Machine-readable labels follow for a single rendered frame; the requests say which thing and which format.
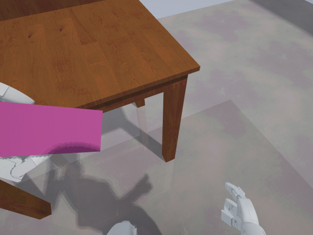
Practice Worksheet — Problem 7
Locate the left robot thigh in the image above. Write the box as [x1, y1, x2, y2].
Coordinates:
[107, 222, 137, 235]

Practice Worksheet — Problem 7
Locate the right robot hand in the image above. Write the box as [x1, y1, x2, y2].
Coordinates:
[221, 182, 259, 231]

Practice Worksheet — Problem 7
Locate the robot right forearm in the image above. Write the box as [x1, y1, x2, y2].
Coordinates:
[241, 223, 266, 235]

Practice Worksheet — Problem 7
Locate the left robot hand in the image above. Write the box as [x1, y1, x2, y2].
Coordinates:
[0, 82, 53, 182]

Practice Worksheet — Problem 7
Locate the sponge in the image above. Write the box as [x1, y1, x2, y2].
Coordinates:
[0, 101, 103, 157]

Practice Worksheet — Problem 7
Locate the table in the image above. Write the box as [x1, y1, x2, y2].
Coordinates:
[0, 0, 200, 220]

